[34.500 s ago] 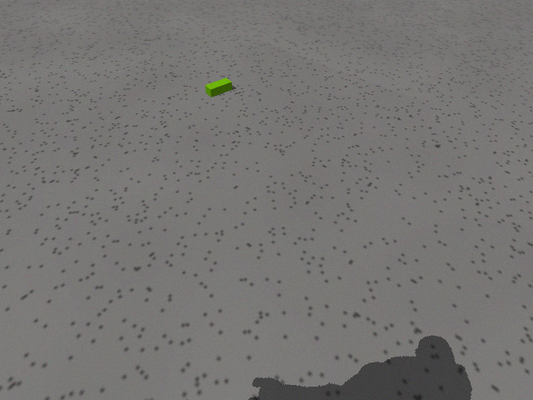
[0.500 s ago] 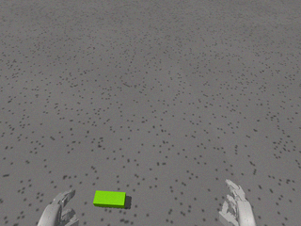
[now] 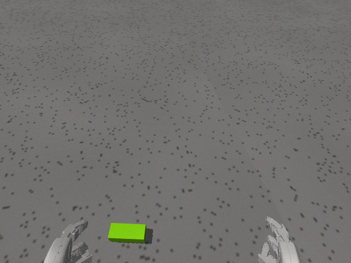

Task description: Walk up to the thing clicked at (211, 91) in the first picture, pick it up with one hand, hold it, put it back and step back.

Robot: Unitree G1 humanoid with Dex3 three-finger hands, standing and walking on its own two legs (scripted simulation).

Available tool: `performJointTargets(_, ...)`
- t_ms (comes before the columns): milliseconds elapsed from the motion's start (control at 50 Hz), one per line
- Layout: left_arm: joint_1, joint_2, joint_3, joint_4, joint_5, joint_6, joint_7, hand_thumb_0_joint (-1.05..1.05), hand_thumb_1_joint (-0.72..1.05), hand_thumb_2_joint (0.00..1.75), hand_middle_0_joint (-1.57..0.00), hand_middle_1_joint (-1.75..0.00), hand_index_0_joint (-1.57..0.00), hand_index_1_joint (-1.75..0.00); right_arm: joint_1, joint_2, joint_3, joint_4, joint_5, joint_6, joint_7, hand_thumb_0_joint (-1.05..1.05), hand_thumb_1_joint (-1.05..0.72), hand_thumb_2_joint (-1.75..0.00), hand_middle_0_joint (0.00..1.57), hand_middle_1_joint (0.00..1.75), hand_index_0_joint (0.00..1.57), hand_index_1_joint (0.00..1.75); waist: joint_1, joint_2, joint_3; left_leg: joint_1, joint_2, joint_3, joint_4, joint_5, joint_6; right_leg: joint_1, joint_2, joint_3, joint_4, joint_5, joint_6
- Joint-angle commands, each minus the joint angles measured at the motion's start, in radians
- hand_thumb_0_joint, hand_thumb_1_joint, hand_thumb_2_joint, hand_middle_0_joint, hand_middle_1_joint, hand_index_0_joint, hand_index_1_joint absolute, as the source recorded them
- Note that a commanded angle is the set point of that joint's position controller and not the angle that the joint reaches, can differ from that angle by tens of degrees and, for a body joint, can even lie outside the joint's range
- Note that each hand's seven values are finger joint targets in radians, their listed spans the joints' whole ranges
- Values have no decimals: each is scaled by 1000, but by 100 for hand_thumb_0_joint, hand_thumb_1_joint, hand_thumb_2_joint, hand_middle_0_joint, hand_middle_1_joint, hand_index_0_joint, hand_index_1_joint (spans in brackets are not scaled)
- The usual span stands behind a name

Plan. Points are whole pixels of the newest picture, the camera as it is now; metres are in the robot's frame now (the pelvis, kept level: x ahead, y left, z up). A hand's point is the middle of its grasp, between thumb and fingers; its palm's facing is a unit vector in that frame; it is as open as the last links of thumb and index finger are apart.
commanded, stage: home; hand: left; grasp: from above
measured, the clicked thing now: (127, 232) +0.40 +0.21 -0.69
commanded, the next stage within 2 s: stand in 1.14 s
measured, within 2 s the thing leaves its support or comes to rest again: neither
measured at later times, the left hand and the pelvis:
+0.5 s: hand (88, 260) +0.16 +0.18 -0.05, palm faces +0.04 -0.98 -0.21, open 7.4 cm; pelvis +0.00 +0.00 +0.00, yaw +0 degrees
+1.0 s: hand (88, 257) +0.17 +0.18 -0.05, palm faces +0.04 -0.98 -0.21, open 7.4 cm; pelvis +0.01 +0.00 +0.00, yaw +0 degrees
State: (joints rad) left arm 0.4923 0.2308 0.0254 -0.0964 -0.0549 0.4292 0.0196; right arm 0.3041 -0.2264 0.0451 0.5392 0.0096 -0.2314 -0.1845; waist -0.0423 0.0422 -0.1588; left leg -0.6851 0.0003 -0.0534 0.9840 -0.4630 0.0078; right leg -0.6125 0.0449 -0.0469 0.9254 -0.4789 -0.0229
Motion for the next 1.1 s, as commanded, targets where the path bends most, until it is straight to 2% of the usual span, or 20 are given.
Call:
performJointTargets(0,-28,108,62,-193,6,-53,9,0,90,90,-20,-30,-20,-30,-68,-119,-54,-162,0,-62,-12,0,-90,-90,20,30,20,30,1,9,-67,122,-4,8,-148,182,18,4,-9,12,-164,186,14)
performJointTargets(400,-32,123,68,-231,2,-51,12,0,90,90,-20,-30,-20,-30,-73,-125,-58,-172,0,-63,-12,0,-90,-90,20,30,20,30,5,9,-66,109,-3,0,-150,157,17,-4,-7,8,-152,156,11)
performJointTargets(440,-19,109,53,-215,5,-50,11,0,90,90,-20,-30,-20,-30,-69,-122,-56,-169,0,-63,-13,0,-90,-90,20,30,20,30,-1,0,-57,104,-4,1,-146,151,17,-13,-7,9,-154,151,12)
performJointTargets(460,1,93,48,-195,0,-50,8,0,90,90,-20,-30,-20,-30,-64,-119,-54,-159,-1,-61,-9,0,-90,-90,20,30,20,30,-1,1,-65,105,0,-7,-152,158,15,-10,-2,2,-143,156,9)
performJointTargets(480,-10,119,68,-237,-2,-50,10,0,90,90,-20,-30,-20,-30,-66,-123,-58,-169,1,-61,-11,0,-90,-90,20,30,20,30,9,15,-92,115,-1,-6,-147,180,15,1,-5,4,-141,176,8)
performJointTargets(540,6,91,51,-191,-2,-47,7,0,90,90,-20,-30,-20,-30,-69,-120,-55,-167,0,-59,-9,0,-90,-90,20,30,20,30,-3,-8,-64,105,-1,-5,-144,181,16,-8,-3,4,-143,176,12)
performJointTargets(560,-25,120,69,-246,-4,-54,8,0,90,90,-20,-30,-20,-30,-64,-119,-57,-167,0,-58,-9,0,-90,-90,20,30,20,30,5,16,-103,119,-2,-6,-141,198,15,5,-3,6,-138,192,10)
performJointTargets(620,13,100,58,-195,1,-50,10,0,90,90,-20,-30,-20,-30,-62,-120,-57,-164,1,-57,-10,0,-90,-90,20,30,20,30,2,-8,-71,113,-3,3,-132,207,18,-1,-6,11,-146,203,12)
performJointTargets(640,-13,109,60,-233,-3,-55,10,0,90,90,-20,-30,-20,-30,-57,-118,-57,-165,0,-56,-11,0,-90,-90,20,30,20,30,-1,5,-116,128,-3,1,-126,240,17,15,-5,12,-136,234,12)
performJointTargets(700,-10,131,75,-239,4,-56,16,0,90,90,-20,-30,-20,-30,-61,-124,-64,-169,0,-53,-12,0,-90,-90,20,30,20,30,8,0,-104,125,-4,0,-122,257,17,24,-8,11,-138,257,14)
performJointTargets(740,25,77,35,-161,2,-44,10,0,90,90,-20,-30,-20,-30,-58,-113,-54,-160,-1,-52,-9,0,-90,-90,20,30,20,30,-5,-19,-54,104,-6,4,-123,223,21,-2,-8,12,-149,230,16)
performJointTargets(820,-23,128,72,-243,4,-48,12,0,90,90,-20,-30,-20,-30,-66,-123,-61,-167,1,-51,-8,0,-90,-90,20,30,20,30,4,7,-63,103,-4,0,-141,172,17,-4,-7,8,-153,173,13)
performJointTargets(860,17,91,46,-198,2,-43,10,0,90,90,-20,-30,-20,-30,-61,-116,-57,-166,2,-50,-7,0,-90,-90,20,30,20,30,-2,6,-81,118,-4,-3,-138,202,16,1,-5,7,-142,198,10)
performJointTargets(900,16,89,50,-186,1,-43,11,0,90,90,-20,-30,-20,-30,-70,-118,-58,-172,2,-49,-7,0,-90,-90,20,30,20,30,-2,2,-63,111,0,-6,-138,211,15,-6,-3,5,-140,205,12)
performJointTargets(920,-32,131,79,-270,-2,-53,14,0,90,90,-20,-30,-20,-30,-61,-121,-61,-171,2,-50,-8,0,-90,-90,20,30,20,30,5,15,-97,125,0,-6,-136,227,15,12,-3,5,-134,219,10)
performJointTargets(960,2,127,71,-237,7,-53,17,0,90,90,-20,-30,-20,-30,-54,-120,-63,-168,0,-47,-9,0,-90,-90,20,30,20,30,5,22,-114,138,-3,-2,-125,268,15,22,-5,8,-128,259,9)
performJointTargets(1000,8,90,41,-195,2,-47,12,0,90,90,-20,-30,-20,-30,-62,-117,-57,-164,2,-47,-5,0,-90,-90,20,30,20,30,-5,-7,-46,106,0,-8,-134,221,17,-9,-2,2,-137,220,12)
performJointTargets(1020,19,80,41,-175,-2,-44,9,0,90,90,-20,-30,-20,-30,-63,-116,-57,-171,2,-46,-5,0,-90,-90,20,30,20,30,-5,-8,-65,106,-1,-9,-135,217,16,-3,-3,3,-138,214,12)
performJointTargets(1040,-23,120,70,-248,-3,-52,12,0,90,90,-20,-30,-20,-30,-61,-122,-60,-168,2,-45,-4,0,-90,-90,20,30,20,30,3,29,-84,123,1,-12,-144,216,13,5,-3,3,-133,208,8)
performJointTargets(1080,-11,126,66,-239,2,-51,12,0,90,90,-20,-30,-20,-30,-60,-122,-62,-168,2,-42,-4,0,-90,-90,20,30,20,30,3,17,-99,122,-1,-11,-138,229,15,8,-3,3,-135,219,10)
